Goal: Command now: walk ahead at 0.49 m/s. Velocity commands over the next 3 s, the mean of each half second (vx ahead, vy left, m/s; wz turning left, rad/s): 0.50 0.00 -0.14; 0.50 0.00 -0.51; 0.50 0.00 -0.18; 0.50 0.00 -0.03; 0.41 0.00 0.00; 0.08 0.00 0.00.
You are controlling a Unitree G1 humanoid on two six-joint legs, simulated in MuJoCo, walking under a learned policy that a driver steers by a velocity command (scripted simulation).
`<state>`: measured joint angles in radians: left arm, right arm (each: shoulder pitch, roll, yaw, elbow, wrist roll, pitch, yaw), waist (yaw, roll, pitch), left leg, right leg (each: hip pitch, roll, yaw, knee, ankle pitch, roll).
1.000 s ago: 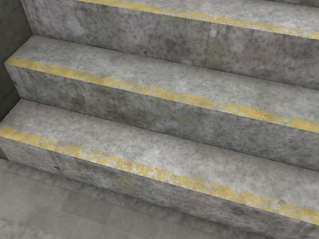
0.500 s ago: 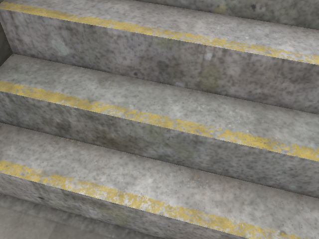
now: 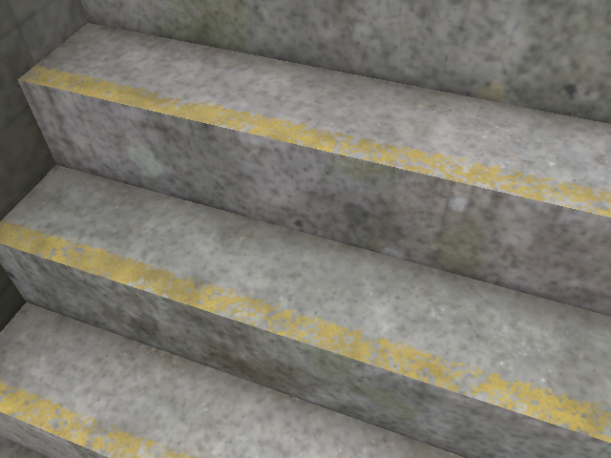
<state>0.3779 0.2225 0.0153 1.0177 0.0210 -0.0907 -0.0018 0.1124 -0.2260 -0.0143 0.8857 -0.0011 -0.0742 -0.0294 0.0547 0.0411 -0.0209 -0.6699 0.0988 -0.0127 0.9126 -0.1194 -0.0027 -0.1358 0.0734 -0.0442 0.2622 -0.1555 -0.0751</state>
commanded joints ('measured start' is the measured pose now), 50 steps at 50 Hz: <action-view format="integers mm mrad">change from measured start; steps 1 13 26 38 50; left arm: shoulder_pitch -20 -125 -508 -228 362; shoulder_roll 145 1 -149 39 34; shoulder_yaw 26 -7 -74 10 -43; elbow -64 -118 -514 -230 36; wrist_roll -2 -74 34 75 131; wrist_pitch -5 -3 121 109 16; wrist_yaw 7 -1 61 95 -73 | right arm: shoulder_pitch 69 298 449 84 -178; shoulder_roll -25 11 -100 67 50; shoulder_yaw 4 -16 22 33 100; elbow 1 105 252 -262 -448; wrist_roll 16 -22 -5 -62 -91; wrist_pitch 27 28 -42 38 80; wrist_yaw -3 28 -32 27 62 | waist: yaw -47 -101 -30 -122 17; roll -142 8 120 -15 -46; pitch -4 40 48 11 -38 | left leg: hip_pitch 237 685 581 -291 -1225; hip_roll -53 224 175 -106 -222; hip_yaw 72 -303 -7 -88 -244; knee -50 -652 -859 1130 1701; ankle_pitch -11 -93 231 -109 -392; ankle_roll -2 285 189 13 133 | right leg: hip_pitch -153 -1026 -1146 -341 404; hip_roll -280 -51 -111 -178 -337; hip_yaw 138 159 -6 557 512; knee -82 1778 1765 393 321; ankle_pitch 293 -342 -336 -241 400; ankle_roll -178 10 -39 -161 -262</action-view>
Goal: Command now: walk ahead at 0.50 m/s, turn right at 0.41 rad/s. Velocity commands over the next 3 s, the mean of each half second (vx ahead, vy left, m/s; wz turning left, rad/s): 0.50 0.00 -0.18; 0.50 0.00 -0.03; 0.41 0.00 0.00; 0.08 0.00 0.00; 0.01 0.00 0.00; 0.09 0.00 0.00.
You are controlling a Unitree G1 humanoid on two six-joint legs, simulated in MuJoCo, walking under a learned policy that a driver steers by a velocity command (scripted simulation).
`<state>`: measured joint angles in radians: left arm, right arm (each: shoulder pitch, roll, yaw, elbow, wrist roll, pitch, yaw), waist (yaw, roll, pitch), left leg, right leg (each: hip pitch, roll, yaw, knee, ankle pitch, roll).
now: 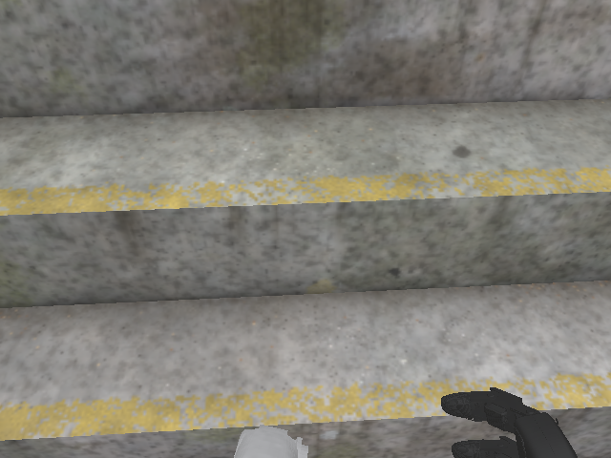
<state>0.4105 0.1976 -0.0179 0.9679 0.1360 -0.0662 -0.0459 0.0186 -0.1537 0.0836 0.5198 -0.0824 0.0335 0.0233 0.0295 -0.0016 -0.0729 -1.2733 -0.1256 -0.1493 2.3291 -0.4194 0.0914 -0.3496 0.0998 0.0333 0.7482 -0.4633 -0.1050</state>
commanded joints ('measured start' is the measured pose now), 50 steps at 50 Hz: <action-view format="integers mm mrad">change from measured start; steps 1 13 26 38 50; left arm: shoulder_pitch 254 124 -322 -99 -157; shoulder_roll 63 38 -62 54 -64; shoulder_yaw -15 46 -29 17 4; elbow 75 125 -125 -193 146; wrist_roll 18 0 -112 -151 -32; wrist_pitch -13 3 21 40 -16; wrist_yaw -44 -200 -35 64 -33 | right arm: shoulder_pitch -94 535 537 588 122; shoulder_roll -25 -253 13 -204 12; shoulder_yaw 3 -115 -42 -146 -56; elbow -77 263 654 568 111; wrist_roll -5 11 -56 142 41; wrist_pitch -41 59 -94 -240 -51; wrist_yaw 17 59 62 -65 85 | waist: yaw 1 -285 2 183 -149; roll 28 339 40 267 -32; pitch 71 -365 112 -382 53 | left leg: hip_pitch -579 1233 999 1244 -114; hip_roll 48 233 288 384 87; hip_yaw -39 -627 -216 80 -35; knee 240 -1731 -1964 -1554 35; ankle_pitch -30 80 -28 2137 97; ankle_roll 52 343 90 97 269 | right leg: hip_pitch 493 -498 -1405 100 -125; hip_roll -332 -19 4 -28 -314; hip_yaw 374 265 225 -66 98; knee -207 521 1777 361 -527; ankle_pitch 557 705 505 -86 245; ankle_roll -198 -165 -248 -147 -165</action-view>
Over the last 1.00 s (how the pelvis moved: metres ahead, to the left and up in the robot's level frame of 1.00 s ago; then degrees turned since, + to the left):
0.33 -0.01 0.18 -23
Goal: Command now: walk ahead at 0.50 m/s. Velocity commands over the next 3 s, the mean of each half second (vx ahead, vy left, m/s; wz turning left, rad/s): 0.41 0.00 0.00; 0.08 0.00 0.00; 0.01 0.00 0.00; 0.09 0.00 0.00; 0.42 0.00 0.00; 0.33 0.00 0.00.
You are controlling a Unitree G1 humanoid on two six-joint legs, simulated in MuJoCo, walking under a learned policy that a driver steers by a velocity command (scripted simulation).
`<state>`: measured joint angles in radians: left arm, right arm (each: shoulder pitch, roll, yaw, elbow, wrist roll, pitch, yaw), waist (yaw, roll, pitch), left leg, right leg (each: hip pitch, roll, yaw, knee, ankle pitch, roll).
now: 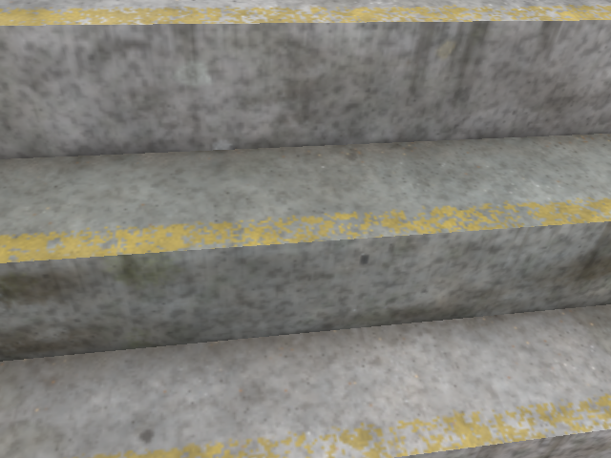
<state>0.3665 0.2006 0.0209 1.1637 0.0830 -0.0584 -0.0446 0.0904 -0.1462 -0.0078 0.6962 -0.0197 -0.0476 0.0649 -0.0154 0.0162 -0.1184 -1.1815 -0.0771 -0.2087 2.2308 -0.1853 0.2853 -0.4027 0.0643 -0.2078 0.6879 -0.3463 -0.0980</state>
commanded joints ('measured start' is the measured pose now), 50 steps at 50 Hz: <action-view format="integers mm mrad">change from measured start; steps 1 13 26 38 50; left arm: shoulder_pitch -8 -115 -342 -119 -302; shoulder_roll -72 75 -47 16 0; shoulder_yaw -43 53 -71 6 7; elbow -20 -232 -465 -407 -220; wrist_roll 48 -30 -60 -36 -66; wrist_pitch -19 -109 44 99 -39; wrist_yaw -28 6 -15 145 102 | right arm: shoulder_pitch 10 303 336 298 361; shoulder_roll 48 -222 -3 -118 10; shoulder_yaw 48 -40 26 -81 -12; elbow -59 236 383 284 153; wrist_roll -16 26 -99 31 4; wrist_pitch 30 55 -37 -71 57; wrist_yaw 41 -133 -5 -11 -136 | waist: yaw -78 -128 32 161 -145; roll -7 285 -49 -189 -58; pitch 81 -212 -29 -229 83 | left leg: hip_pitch -312 874 1005 763 539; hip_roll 59 190 248 49 96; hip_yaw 21 -608 -21 106 163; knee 131 -1776 -1848 -760 -787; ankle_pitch -55 -872 357 213 207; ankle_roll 85 51 -56 -184 -260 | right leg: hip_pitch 19 -290 -1216 -35 -284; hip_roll -268 16 -52 -336 -255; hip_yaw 323 262 333 995 269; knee -441 904 1666 -204 -154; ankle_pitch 99 437 103 -319 32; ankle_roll -144 -98 -129 -360 -115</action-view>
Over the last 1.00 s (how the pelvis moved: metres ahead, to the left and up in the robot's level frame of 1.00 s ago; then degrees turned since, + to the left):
0.48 0.10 0.43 -3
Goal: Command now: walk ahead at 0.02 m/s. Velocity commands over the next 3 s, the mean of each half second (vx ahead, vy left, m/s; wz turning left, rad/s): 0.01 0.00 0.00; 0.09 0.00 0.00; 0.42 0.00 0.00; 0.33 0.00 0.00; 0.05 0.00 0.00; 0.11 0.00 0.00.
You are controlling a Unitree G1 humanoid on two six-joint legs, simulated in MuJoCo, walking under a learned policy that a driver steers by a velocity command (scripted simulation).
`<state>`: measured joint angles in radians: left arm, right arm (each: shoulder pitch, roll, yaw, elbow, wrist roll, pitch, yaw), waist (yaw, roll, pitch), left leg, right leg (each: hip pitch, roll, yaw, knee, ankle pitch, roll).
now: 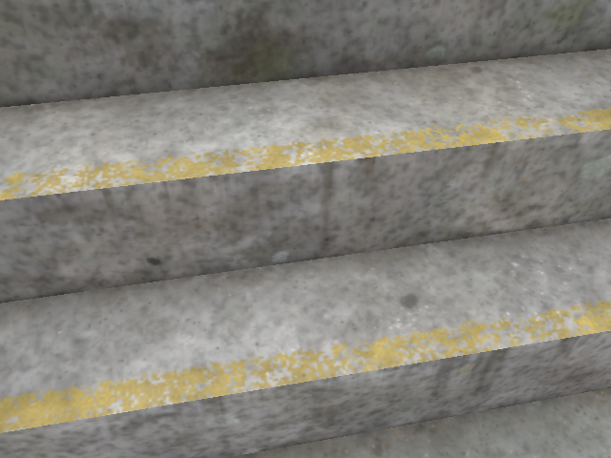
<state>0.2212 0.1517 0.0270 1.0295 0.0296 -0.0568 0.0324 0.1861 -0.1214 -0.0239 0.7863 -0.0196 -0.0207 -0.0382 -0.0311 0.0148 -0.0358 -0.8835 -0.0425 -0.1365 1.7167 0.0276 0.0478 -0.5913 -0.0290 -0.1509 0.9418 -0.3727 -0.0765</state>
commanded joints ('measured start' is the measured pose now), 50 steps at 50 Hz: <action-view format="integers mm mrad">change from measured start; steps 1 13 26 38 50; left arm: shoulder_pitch -172 -134 11 150 98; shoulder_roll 76 54 56 78 74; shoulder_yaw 5 -4 -18 -25 -3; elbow -95 -105 -10 3 -49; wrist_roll -5 12 12 -35 -60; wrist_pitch -41 44 30 -2 13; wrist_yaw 32 -160 -147 18 -34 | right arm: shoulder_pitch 255 10 119 138 170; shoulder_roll -32 -136 -82 -96 -124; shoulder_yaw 6 -12 15 32 0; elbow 79 124 213 229 220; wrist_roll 21 13 -6 28 36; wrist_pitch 38 -2 -21 -45 -33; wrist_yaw -43 172 175 -19 43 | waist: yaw -121 43 10 32 8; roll -60 15 6 -14 8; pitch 10 9 -7 20 93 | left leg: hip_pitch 317 499 611 712 595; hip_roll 92 141 73 161 142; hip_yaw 121 -103 53 33 -49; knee -514 -1426 -1371 -1364 -1362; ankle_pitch -96 -540 -275 58 -537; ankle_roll -18 91 80 58 194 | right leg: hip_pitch -70 238 263 377 119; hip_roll -157 -20 -38 -124 -62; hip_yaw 201 40 58 140 139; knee -452 -448 -496 -581 -482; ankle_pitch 79 110 173 325 -88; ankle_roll -124 55 13 10 -106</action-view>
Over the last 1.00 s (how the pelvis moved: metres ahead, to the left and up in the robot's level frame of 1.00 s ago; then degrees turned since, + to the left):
0.36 0.05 0.40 -1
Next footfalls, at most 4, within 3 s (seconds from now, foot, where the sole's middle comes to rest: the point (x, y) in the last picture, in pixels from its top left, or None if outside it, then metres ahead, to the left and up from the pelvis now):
0.10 left None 0.11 0.15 -0.72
1.42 left None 0.13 0.16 -0.54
1.78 right None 0.32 0.02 -0.50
2.32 left None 0.33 0.20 -0.50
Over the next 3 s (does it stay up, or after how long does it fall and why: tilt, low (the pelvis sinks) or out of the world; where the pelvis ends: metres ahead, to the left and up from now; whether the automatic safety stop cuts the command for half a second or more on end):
stays up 0.33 0.07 0.27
